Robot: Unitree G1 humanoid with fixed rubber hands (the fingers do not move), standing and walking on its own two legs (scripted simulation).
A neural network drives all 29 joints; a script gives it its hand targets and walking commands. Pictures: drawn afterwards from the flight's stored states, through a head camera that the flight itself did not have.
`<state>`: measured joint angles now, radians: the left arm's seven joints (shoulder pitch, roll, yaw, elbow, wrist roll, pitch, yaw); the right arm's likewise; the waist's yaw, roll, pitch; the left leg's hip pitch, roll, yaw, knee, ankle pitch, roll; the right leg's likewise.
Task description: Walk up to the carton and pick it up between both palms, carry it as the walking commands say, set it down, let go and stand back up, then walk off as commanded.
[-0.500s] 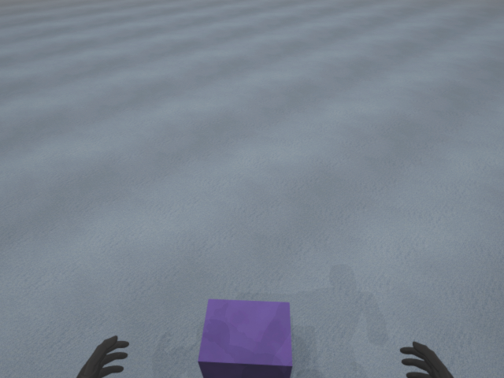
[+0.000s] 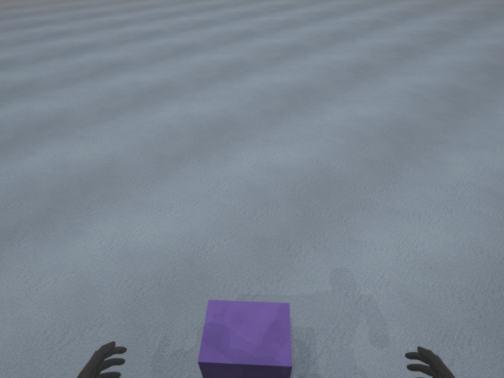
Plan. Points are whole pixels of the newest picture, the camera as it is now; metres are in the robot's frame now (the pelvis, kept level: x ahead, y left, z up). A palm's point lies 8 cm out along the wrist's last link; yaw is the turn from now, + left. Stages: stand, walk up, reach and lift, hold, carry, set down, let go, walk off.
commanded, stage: stand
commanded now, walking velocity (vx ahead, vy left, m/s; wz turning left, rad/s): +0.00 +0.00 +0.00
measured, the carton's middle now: (247, 348) +0.45 +0.06 -0.63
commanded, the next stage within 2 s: walk off in 0.50 s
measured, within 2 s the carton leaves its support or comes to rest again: neither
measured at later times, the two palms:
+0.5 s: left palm out of the picture +0.13 +0.28 -0.05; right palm out of the picture +0.14 -0.27 -0.06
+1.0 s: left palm out of the picture +0.07 +0.24 -0.08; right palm out of the picture +0.10 -0.31 -0.09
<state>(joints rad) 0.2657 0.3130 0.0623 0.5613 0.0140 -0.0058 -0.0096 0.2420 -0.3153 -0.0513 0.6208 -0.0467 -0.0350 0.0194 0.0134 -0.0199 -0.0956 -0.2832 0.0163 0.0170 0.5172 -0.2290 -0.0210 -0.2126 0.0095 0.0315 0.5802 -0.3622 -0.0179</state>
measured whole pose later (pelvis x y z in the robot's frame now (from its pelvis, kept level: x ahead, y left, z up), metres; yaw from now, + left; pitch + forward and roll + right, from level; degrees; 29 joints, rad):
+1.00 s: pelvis -0.02 -0.03 -0.01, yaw -1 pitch -1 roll +2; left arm 0.35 0.30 0.05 0.59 0.01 0.06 -0.05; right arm 0.25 -0.30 -0.04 0.62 -0.05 0.05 -0.01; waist 0.01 -0.01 -0.03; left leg -0.31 0.06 0.02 0.56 -0.26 -0.04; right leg -0.26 0.01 0.03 0.65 -0.39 -0.03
